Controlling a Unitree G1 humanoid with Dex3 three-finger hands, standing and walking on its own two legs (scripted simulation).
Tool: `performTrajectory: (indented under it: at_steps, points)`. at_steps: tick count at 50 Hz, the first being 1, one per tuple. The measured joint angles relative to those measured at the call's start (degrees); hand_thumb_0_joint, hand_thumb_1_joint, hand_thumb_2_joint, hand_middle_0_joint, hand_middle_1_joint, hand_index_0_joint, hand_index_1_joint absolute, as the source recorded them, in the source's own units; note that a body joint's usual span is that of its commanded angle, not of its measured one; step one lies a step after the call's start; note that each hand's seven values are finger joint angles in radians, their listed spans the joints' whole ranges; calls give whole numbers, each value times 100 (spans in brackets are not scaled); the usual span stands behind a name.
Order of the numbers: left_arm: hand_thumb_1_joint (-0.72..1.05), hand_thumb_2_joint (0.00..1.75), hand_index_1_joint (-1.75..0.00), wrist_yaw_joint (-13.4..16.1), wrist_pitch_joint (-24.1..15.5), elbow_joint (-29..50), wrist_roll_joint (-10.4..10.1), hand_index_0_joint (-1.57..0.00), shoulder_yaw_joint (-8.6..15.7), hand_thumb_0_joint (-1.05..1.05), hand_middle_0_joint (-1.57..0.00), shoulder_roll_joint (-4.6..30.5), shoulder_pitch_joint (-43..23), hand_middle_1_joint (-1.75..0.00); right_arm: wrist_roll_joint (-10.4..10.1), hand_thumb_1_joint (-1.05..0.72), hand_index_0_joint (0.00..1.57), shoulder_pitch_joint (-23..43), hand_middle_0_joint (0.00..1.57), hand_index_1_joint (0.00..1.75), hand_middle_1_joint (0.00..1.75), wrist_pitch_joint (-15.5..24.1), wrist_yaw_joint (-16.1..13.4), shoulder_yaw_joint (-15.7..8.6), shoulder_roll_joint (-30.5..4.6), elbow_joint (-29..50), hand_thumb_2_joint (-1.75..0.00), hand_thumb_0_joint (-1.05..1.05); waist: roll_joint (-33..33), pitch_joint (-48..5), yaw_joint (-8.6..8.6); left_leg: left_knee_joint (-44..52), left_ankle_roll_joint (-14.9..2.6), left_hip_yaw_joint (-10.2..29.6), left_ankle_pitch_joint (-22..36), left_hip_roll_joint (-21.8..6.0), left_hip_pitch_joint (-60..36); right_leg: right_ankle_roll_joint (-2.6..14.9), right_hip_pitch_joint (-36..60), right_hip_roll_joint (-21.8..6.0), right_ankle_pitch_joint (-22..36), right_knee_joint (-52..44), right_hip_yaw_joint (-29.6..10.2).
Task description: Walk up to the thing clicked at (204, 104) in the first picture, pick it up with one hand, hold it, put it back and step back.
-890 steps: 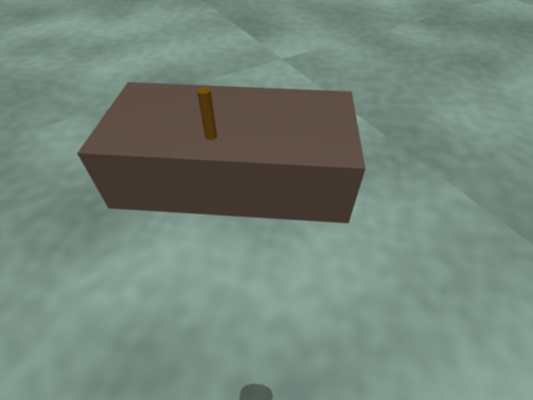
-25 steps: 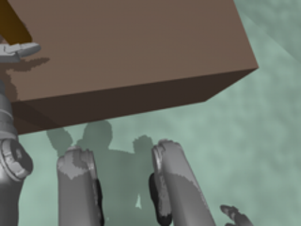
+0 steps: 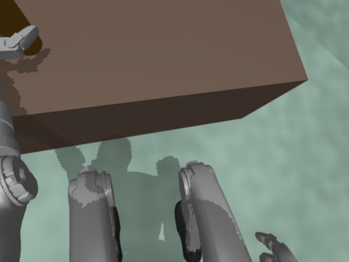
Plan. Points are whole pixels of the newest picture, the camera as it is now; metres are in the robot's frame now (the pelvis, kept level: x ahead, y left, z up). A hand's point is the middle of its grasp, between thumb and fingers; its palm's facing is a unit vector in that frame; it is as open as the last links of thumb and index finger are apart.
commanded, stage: settle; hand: left
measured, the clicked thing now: (0, 10) +0.55 +0.27 +0.06
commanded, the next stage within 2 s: lift in 0.84 s
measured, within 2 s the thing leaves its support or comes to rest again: leaves its support in 0.36 s
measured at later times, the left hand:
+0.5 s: hand out of the picture +0.54 +0.27 +0.07, palm faces +0.29 -0.96 -0.05, open 7.5 cm
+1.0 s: hand out of the picture +0.54 +0.29 +0.11, palm faces +0.28 -0.96 -0.04, open 7.2 cm
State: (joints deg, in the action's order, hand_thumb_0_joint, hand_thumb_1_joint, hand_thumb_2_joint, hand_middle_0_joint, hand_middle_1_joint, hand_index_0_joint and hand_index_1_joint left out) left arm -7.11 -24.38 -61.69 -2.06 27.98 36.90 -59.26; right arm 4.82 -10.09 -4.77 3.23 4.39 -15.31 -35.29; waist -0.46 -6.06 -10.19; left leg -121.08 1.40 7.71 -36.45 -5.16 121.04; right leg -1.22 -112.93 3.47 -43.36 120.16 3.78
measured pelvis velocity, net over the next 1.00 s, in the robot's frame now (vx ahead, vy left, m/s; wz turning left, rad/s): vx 0.02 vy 0.01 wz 0.04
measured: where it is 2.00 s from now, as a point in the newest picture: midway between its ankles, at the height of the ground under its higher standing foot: (151, 244)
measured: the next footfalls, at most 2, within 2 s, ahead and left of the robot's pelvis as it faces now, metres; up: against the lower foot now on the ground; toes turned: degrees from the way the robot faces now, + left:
none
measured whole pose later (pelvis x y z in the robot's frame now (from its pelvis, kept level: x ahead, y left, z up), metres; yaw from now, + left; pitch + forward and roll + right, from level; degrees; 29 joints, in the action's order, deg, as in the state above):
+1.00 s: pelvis +0.02 +0.01 +0.11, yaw +2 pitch +35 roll -7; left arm -4.9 -21.8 -58.5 -1.7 26.8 31.3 -51.0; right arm 3.7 -12.5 -2.9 2.1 2.9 -13.4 -39.6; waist 0.9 -8.2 -10.4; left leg -100.6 0.6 5.2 -35.1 -5.1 100.7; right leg -1.5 -92.8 2.5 -40.4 98.2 2.9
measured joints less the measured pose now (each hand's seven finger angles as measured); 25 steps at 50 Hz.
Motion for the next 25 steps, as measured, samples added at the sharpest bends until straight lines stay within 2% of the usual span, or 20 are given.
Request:
performTrajectory:
  at_steps: [13,20,25]
  points:
    - [-23,93,-114,130,634,799,71,-92,-185,-2,-85,-493,672,-109,-164,-90,20,14,20,30,30,-43,-141,-68,129,-66,-89,0,99,-91,107,513,-8,-98,-3,-11,-496,13,457,-27,29,-507,-49]
    - [-19,104,-115,332,675,945,54,-92,-65,0,-87,-581,879,-112,-173,-90,20,-33,20,30,30,6,-232,-64,195,-196,-89,0,104,-146,15,973,1,-135,48,-38,-907,40,835,-21,123,-980,-51]
    - [-15,110,-117,329,478,671,-16,-91,-154,0,-86,-498,777,-114,-139,-91,20,-93,20,30,30,94,-241,-73,184,-386,-89,0,81,-175,-19,1256,1,-155,73,-46,-1178,51,1101,-23,172,-1281,-50]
